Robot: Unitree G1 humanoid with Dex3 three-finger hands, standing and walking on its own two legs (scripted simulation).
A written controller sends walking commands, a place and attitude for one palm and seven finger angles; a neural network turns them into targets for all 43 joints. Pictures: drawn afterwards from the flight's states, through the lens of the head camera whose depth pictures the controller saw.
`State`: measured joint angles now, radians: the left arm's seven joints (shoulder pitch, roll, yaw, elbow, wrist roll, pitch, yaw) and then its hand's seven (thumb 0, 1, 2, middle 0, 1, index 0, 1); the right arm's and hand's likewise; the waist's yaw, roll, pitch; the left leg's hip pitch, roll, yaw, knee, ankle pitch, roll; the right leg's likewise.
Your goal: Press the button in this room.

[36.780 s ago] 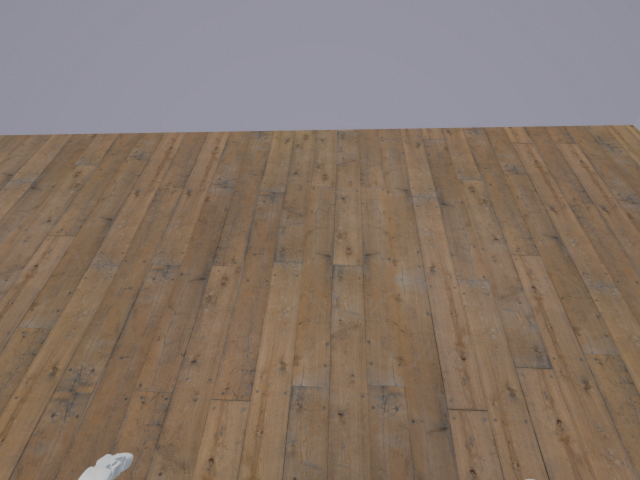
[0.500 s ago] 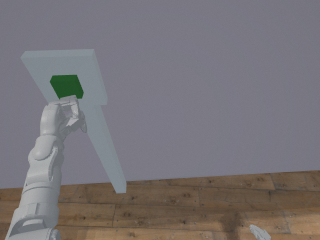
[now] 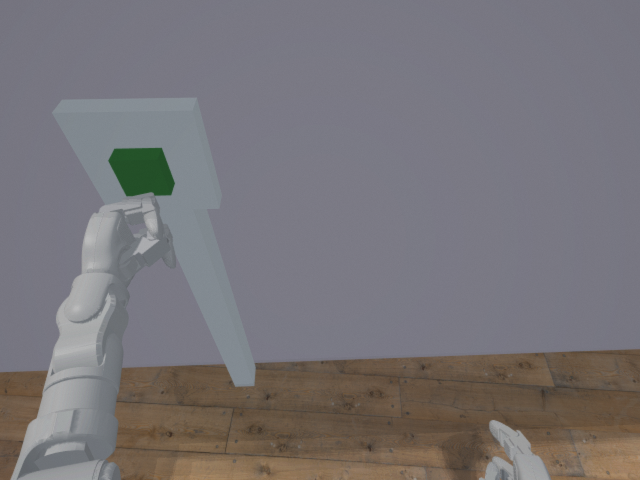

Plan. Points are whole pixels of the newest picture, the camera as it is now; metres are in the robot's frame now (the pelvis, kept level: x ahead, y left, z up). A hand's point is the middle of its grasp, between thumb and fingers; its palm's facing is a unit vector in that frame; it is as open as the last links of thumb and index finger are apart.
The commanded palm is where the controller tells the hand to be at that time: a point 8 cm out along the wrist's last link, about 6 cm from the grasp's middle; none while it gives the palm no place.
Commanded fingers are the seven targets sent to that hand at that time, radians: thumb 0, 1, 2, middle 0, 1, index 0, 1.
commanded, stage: aim a knuckle at the button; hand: left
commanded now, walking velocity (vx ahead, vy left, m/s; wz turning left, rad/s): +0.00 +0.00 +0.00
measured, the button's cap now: (144, 170) +0.46 +0.26 +0.14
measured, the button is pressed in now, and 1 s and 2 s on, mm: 0 2 5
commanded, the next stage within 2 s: press the button with the knuckle in 0.06 s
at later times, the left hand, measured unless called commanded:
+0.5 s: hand (168, 218) +0.40 +0.21 +0.12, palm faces +0.08 -1.00 -0.01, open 3.1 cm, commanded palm +0.36 +0.26 +0.11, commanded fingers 0.00 0.90 0.90 -1.30 -1.50 -1.30 -1.50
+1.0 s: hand (166, 217) +0.41 +0.22 +0.11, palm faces +0.09 -1.00 +0.00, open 3.2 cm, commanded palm +0.39 +0.27 +0.11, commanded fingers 0.00 0.90 0.90 -1.30 -1.50 -1.30 -1.50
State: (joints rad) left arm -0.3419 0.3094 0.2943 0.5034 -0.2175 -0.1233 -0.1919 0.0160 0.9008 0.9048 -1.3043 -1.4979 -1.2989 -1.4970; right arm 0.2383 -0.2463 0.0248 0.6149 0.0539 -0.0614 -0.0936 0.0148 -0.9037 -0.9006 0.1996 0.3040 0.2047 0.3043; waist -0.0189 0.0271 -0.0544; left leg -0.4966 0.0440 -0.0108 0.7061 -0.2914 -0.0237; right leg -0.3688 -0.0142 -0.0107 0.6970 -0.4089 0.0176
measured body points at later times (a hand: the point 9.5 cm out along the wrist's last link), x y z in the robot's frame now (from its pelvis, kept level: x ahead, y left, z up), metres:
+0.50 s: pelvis +0.00 +0.00 +0.00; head +0.03 +0.00 +0.45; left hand +0.39 +0.27 +0.12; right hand +0.10 -0.25 -0.11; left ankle +0.04 +0.14 -0.72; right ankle -0.03 -0.13 -0.72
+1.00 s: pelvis -0.01 +0.01 +0.00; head +0.02 +0.01 +0.44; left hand +0.40 +0.27 +0.12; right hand +0.09 -0.26 -0.11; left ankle +0.04 +0.14 -0.72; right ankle -0.03 -0.13 -0.72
